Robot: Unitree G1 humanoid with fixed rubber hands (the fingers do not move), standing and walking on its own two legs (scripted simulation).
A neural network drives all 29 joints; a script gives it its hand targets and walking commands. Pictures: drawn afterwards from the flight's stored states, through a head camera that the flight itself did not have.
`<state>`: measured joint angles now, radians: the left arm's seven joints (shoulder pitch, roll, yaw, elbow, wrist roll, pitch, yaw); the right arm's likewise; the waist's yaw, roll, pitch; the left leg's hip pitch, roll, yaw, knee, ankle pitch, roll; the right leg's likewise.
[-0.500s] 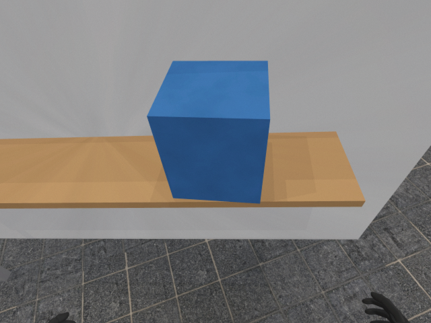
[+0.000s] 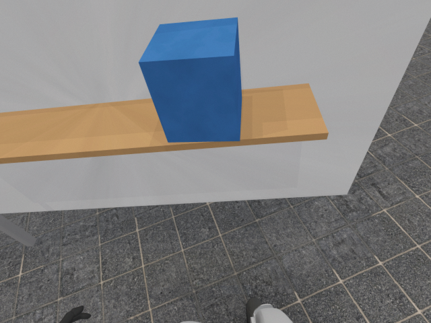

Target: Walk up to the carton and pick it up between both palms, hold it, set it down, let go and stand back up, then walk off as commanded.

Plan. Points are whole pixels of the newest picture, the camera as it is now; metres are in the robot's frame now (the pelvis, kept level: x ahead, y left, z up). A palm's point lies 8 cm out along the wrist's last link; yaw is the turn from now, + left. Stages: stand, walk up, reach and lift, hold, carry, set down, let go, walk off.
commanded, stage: walk off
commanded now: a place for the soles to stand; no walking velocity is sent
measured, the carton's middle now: (200, 83) +0.70 +0.06 +0.08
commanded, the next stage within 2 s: none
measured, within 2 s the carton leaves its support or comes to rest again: neither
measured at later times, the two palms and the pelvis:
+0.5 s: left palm out of the picture -0.28 +0.35 -0.08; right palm out of the picture -0.12 -0.28 -0.09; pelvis -0.27 +0.02 -0.01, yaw -2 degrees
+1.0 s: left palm out of the picture -0.16 +0.41 -0.08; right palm out of the picture -0.20 -0.24 -0.05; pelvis -0.24 +0.09 +0.01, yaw -3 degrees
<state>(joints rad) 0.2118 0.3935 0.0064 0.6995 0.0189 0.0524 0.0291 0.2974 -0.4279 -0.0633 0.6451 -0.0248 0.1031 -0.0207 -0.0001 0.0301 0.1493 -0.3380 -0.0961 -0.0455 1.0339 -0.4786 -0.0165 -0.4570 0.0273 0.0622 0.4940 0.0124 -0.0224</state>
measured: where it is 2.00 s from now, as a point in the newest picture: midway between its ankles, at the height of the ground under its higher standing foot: outside the picture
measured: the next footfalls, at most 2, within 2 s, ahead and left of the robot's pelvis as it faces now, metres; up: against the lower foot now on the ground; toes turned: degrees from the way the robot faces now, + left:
left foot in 0.10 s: -0.01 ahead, +0.10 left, +0.00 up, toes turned +1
right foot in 0.40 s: -0.34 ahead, -0.09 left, +0.00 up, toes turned +2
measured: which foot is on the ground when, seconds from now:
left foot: up 0.00-0.08, down 0.10-0.40, up 0.42-0.74, down 0.76-1.00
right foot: down 0.00-0.08, up 0.10-0.38, down 0.40-0.76, up 0.78-1.00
